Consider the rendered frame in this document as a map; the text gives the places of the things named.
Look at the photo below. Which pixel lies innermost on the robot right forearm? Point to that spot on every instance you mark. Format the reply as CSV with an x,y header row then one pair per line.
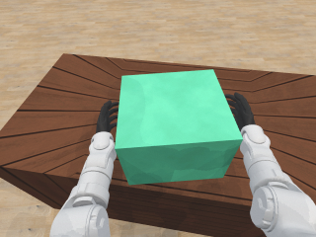
x,y
260,163

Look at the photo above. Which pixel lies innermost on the robot left forearm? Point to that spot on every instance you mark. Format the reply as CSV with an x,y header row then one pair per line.
x,y
95,178

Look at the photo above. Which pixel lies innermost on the carton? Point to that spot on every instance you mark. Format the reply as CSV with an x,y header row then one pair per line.
x,y
173,127

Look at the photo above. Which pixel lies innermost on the robot left upper arm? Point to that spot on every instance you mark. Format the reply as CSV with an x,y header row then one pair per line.
x,y
81,221

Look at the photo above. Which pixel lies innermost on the robot right hand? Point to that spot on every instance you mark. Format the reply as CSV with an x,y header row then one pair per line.
x,y
242,112

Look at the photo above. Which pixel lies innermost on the robot right upper arm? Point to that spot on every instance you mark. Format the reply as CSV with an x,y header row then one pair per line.
x,y
283,213

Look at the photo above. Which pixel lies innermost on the robot left hand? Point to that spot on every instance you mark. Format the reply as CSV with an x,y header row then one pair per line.
x,y
104,119

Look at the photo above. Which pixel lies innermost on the pedestal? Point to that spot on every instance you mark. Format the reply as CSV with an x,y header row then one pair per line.
x,y
45,143

